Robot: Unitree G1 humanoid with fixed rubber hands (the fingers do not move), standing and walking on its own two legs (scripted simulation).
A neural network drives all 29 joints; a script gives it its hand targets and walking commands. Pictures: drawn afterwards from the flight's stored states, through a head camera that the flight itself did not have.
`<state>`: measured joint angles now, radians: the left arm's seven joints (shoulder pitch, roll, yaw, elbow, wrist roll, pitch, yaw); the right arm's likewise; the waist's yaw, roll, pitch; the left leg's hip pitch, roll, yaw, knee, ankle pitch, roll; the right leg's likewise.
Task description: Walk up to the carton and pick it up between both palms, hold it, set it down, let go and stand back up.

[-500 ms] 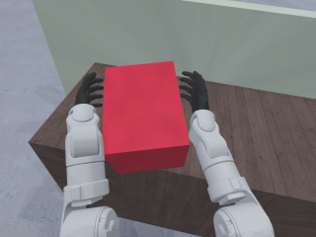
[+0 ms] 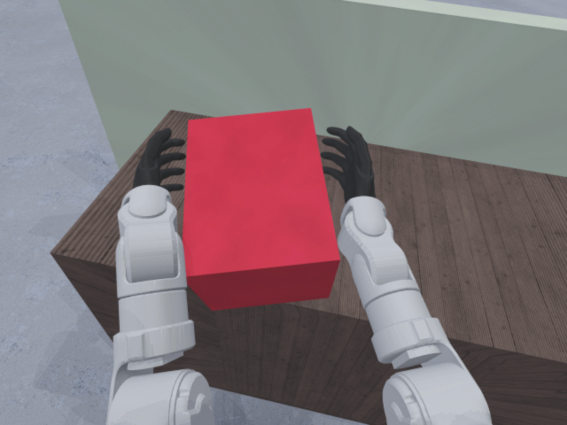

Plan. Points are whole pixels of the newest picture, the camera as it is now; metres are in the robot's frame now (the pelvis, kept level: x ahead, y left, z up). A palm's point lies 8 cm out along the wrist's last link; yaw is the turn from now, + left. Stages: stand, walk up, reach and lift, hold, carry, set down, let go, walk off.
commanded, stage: hold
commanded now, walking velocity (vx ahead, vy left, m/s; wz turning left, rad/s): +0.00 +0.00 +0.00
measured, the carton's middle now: (260, 211) +0.38 +0.00 +0.10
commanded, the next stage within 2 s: none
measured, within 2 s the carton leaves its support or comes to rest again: neither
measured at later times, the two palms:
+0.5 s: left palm (149, 190) +0.36 +0.14 +0.17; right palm (355, 189) +0.35 -0.12 +0.16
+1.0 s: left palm (151, 190) +0.36 +0.14 +0.17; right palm (356, 189) +0.35 -0.13 +0.16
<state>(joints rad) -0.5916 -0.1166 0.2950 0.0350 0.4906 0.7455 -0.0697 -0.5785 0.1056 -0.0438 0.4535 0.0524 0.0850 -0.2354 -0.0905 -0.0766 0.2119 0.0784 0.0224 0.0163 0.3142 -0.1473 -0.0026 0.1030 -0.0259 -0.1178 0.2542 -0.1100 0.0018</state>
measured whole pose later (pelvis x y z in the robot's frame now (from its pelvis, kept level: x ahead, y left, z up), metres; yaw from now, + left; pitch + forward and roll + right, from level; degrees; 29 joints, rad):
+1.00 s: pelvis +0.00 +0.00 +0.00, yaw +0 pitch -14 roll -1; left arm -0.59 -0.12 0.29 0.04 0.49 0.75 -0.07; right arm -0.58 0.10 -0.05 0.46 0.05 0.08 -0.23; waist -0.09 -0.08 0.21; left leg 0.08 0.02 0.02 0.31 -0.14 0.00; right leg 0.10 -0.03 -0.12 0.26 -0.11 0.00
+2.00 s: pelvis +0.00 +0.00 +0.00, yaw +1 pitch -14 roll -1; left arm -0.59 -0.12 0.28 0.02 0.49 0.75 -0.07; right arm -0.57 0.10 -0.04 0.46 0.06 0.08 -0.23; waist -0.09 -0.08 0.21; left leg 0.08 0.02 0.03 0.31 -0.14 0.00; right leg 0.11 -0.03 -0.13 0.26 -0.12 0.00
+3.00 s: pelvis +0.00 +0.00 +0.00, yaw +1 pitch -14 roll -1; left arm -0.58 -0.11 0.28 0.01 0.49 0.76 -0.07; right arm -0.57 0.09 -0.03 0.45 0.06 0.08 -0.23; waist -0.09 -0.08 0.22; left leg 0.08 0.02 0.04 0.31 -0.14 0.00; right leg 0.11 -0.03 -0.13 0.26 -0.12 0.00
